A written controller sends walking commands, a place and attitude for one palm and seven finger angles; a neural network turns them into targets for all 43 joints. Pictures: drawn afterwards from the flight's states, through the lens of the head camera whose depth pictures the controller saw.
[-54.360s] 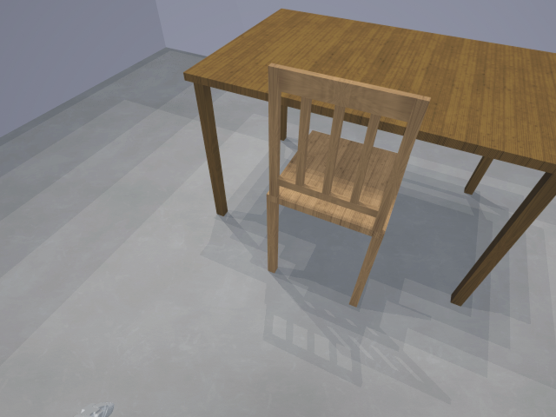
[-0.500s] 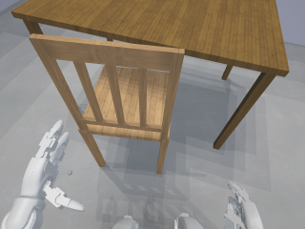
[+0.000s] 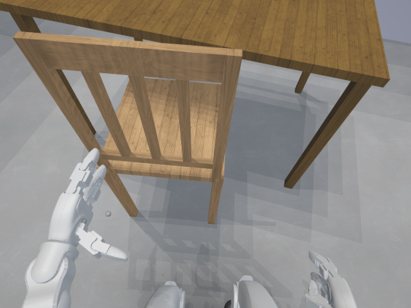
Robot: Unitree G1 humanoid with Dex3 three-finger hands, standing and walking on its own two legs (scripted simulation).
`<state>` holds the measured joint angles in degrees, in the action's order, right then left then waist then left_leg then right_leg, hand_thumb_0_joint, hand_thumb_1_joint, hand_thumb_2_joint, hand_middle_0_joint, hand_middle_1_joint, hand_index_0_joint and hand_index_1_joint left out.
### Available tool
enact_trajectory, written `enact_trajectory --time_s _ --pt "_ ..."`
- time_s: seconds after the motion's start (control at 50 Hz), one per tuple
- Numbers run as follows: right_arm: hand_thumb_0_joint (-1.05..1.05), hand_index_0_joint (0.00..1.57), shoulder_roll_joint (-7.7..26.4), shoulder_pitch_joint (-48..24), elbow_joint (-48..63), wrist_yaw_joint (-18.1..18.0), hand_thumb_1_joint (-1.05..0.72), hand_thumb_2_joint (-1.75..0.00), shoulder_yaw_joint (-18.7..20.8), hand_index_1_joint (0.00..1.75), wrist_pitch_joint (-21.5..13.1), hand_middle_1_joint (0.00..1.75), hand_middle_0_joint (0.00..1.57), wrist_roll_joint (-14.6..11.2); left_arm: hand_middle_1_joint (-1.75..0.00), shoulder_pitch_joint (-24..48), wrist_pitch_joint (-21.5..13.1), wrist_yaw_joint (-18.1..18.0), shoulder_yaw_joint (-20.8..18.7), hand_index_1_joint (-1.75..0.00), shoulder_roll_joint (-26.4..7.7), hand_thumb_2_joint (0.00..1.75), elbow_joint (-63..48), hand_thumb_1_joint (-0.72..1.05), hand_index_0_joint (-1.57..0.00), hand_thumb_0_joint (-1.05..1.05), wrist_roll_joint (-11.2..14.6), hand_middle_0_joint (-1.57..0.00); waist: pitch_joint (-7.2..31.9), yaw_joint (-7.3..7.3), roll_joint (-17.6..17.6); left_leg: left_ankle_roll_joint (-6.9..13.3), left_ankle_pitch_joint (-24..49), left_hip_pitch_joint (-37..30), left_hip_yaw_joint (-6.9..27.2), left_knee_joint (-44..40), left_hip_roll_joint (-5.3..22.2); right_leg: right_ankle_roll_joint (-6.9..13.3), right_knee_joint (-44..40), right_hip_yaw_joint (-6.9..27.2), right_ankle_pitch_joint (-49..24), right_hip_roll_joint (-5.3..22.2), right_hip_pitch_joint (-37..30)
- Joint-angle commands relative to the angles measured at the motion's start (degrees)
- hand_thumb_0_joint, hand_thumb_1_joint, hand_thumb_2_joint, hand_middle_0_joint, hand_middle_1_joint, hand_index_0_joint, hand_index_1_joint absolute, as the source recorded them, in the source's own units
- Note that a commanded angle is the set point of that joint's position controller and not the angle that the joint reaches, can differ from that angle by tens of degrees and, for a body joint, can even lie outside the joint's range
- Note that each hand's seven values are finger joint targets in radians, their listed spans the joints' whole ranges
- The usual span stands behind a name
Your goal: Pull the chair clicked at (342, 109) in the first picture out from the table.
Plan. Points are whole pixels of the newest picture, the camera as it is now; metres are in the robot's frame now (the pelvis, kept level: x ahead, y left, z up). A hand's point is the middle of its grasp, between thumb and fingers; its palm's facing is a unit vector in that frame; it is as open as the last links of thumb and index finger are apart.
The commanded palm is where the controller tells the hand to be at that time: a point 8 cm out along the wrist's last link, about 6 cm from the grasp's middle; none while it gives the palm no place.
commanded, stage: aim the fingers beside a spindle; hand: left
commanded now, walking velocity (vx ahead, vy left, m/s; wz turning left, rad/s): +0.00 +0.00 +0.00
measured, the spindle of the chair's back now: (148, 123) +0.51 +0.15 +0.01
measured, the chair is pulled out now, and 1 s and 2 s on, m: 0.14 0.14 0.14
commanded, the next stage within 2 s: none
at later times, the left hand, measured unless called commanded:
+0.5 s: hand (125, 199) +0.31 +0.16 +0.02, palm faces -0.08 -1.00 -0.03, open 17.0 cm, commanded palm +0.30 +0.22 +0.01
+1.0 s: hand (144, 189) +0.35 +0.14 -0.01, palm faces -0.09 -1.00 -0.02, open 17.0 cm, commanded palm +0.33 +0.20 +0.00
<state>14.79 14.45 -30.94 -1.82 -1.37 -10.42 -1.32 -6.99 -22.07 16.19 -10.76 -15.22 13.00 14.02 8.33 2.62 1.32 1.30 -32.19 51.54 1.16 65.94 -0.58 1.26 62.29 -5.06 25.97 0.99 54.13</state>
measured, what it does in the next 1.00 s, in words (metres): stands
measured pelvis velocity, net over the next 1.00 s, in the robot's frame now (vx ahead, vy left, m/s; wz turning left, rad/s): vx -0.01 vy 0.00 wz -0.01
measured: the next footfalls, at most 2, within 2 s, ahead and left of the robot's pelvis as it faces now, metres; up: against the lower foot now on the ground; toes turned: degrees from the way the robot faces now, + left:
none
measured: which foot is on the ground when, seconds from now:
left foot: down 0.00-1.00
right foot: down 0.00-1.00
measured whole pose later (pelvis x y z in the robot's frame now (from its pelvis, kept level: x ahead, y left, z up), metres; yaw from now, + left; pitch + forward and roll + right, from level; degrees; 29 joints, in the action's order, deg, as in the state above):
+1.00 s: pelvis -0.01 +0.00 -0.03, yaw -1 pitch +22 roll -1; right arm 14.2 13.1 -32.5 -0.1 -1.0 -4.7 -0.2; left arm 11.7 -25.3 9.5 -7.9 -11.8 27.7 9.0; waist 9.2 4.1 0.9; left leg 1.7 -34.0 61.4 -0.1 73.0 -0.7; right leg 1.1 69.6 -3.9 27.4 1.2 64.7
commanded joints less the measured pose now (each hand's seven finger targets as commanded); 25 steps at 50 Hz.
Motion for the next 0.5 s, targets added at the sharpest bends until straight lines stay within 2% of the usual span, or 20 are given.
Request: enact_trajectory --time_s 0.0,0.02,0.06,0.08,0.14,0.16,0.18,0.22,0.24,0.28,0.3,0.34,0.38,0.4,0.48 --pt "0.00 0.20 7.82 -0.91 7.67 -0.92 -0.90 -0.90 3.98 0.30 -3.28 0.30 0.20 0.04 -0.08 9.17 -5.74 -0.49 -2.28 -0.08 -6.60 0.30 -14.58 -0.50 -0.06 0.00 1.19 -0.06 18.19 -0.12 1.62 -0.54 19.91 -7.02 1.39 -9.20 0.25 0.08 -6.56 2.55 -12.38 -0.23 -14.58" --pt "0.00 0.20 7.85 -0.84 7.43 -0.94 -0.90 -0.90 3.95 0.30 -3.29 0.30 0.20 0.13 -0.08 9.58 -6.02 -0.86 -2.42 -0.08 -7.18 0.30 -13.85 -0.50 -0.06 0.00 1.01 -0.06 17.52 0.13 0.95 -0.47 19.90 -6.32 1.45 -8.78 0.32 0.06 -6.42 2.62 -12.44 -0.33 -14.11" --pt "0.00 0.20 7.78 -0.65 6.83 -0.79 -0.90 -0.90 4.06 0.30 -3.26 0.30 0.20 0.25 -0.08 9.51 -6.62 -1.41 -2.86 -0.08 -7.37 0.30 -12.72 -0.50 -0.06 0.00 0.47 -0.06 17.90 -0.31 2.21 -0.72 20.34 -6.21 1.47 -8.58 0.27 0.19 -5.69 2.55 -12.65 -0.11 -13.61" --pt "0.00 0.20 7.78 -0.85 6.46 -0.66 -0.90 -0.90 3.97 0.30 -3.10 0.30 0.20 0.31 -0.08 10.59 -6.66 -1.58 -1.93 -0.08 -6.55 0.30 -11.85 -0.50 -0.06 0.00 0.22 -0.06 17.05 0.24 2.04 -0.73 19.77 -6.05 1.55 -8.33 0.30 0.15 -5.52 2.42 -12.20 -0.14 -12.36" --pt "0.00 0.20 8.02 -0.79 6.31 -0.44 -0.90 -0.90 3.98 0.30 -2.28 0.30 0.20 0.30 -0.08 11.69 -5.74 -1.67 -1.93 -0.08 -6.27 0.30 -7.58 -0.50 -0.06 0.00 -0.45 -0.06 15.83 0.37 -0.13 -0.43 17.52 -3.28 1.23 -7.82 0.09 0.12 -5.45 2.86 -10.96 -0.14 -12.34" --pt "0.00 0.20 8.19 -0.85 6.47 -0.42 -0.90 -0.90 4.11 0.30 -1.97 0.30 0.20 0.20 -0.08 10.71 -5.28 -1.64 -3.25 -0.08 -7.32 0.30 -6.33 -0.50 -0.06 0.00 -0.55 -0.06 16.40 -0.32 -0.33 -0.51 16.91 -2.59 1.11 -7.92 0.06 0.17 -5.33 3.01 -10.44 -0.11 -12.80" --pt "0.00 0.20 8.08 -1.11 6.85 -0.37 -0.90 -0.90 3.98 0.30 -1.63 0.30 0.20 0.10 -0.08 11.51 -4.93 -1.54 -2.41 -0.08 -6.40 0.30 -6.00 -0.50 -0.06 0.00 -0.50 -0.06 16.16 -0.21 -0.21 -0.38 16.44 -2.38 0.84 -7.87 -0.09 0.14 -5.55 3.20 -10.36 -0.08 -12.82" --pt "0.00 0.20 8.04 -1.09 7.10 -0.34 -0.90 -0.90 4.02 0.30 -1.30 0.30 0.20 0.08 -0.08 13.09 -4.66 -1.56 -3.17 -0.08 -7.44 0.30 -6.45 -0.50 -0.06 0.00 -0.45 -0.06 17.70 -0.42 -0.15 -0.25 16.48 -2.03 0.76 -7.66 -0.07 0.17 -5.52 3.66 -10.47 -0.08 -14.05" --pt "0.00 0.20 7.97 -1.13 7.20 -0.35 -0.90 -0.90 4.12 0.30 -1.22 0.30 0.20 0.09 -0.08 13.92 -5.03 -1.61 -3.59 -0.08 -7.77 0.30 -8.00 -0.50 -0.06 0.00 -0.39 -0.06 19.30 -0.73 1.55 -0.32 17.95 -3.10 0.67 -7.56 -0.08 0.27 -5.05 3.67 -12.03 0.00 -14.40" --pt "0.00 0.20 7.49 -1.18 7.33 -0.23 -0.90 -0.90 4.05 0.30 -1.23 0.30 0.20 0.24 -0.08 15.22 -5.58 -1.83 -1.46 -0.08 -6.04 0.30 -10.28 -0.50 -0.06 0.00 -0.34 -0.06 21.06 -0.39 2.53 -0.37 20.25 -5.02 0.77 -7.24 0.03 0.20 -4.58 3.46 -14.22 0.07 -14.43" --pt "0.00 0.20 7.56 -0.92 7.12 -0.25 -0.90 -0.90 4.14 0.30 -1.21 0.30 0.20 0.31 -0.08 15.27 -5.97 -2.12 -2.21 -0.08 -6.73 0.30 -10.69 -0.50 -0.06 0.00 -0.24 -0.06 21.46 -0.47 2.12 -0.52 21.11 -5.30 1.02 -7.21 0.20 0.24 -4.31 3.30 -14.68 -0.04 -14.39" --pt "0.00 0.20 7.52 -0.97 6.63 -0.13 -0.90 -0.90 4.02 0.30 -1.15 0.30 0.20 0.46 -0.08 16.58 -6.61 -2.54 -1.04 -0.08 -5.95 0.30 -10.45 -0.50 -0.06 0.00 -0.48 -0.06 20.63 0.26 2.29 -0.49 20.90 -5.19 1.32 -6.82 0.33 0.20 -4.01 3.07 -14.12 -0.11 -12.80" --pt "0.00 0.20 7.59 -0.91 6.05 -0.07 -0.90 -0.90 3.96 0.30 -0.92 0.30 0.20 0.52 -0.08 17.53 -6.67 -2.81 -0.31 -0.08 -5.10 0.30 -7.65 -0.50 -0.06 0.00 -0.82 -0.06 18.88 0.86 0.96 -0.37 18.38 -3.04 1.15 -6.27 0.21 0.06 -4.18 3.34 -12.46 -0.10 -12.06" --pt "0.00 0.20 7.79 -0.69 5.72 -0.10 -0.90 -0.90 4.10 0.30 -0.77 0.30 0.20 0.50 -0.08 17.56 -6.71 -3.05 -1.13 -0.08 -5.65 0.30 -6.20 -0.50 -0.06 0.00 -1.04 -0.06 18.35 0.86 -0.30 -0.35 17.87 -2.41 1.28 -6.06 0.27 0.09 -3.99 3.27 -11.96 -0.18 -11.33" --pt "0.00 0.20 8.01 -0.86 6.02 0.21 -0.90 -0.90 4.06 0.30 0.10 0.30 0.20 0.41 -0.08 17.72 -5.79 -3.01 -0.26 -0.08 -4.52 0.30 -2.17 -0.50 -0.06 0.00 -1.61 -0.06 17.73 0.66 -0.65 -0.27 15.65 -0.45 0.82 -5.71 -0.03 0.17 -3.89 3.53 -10.22 -0.02 -10.68"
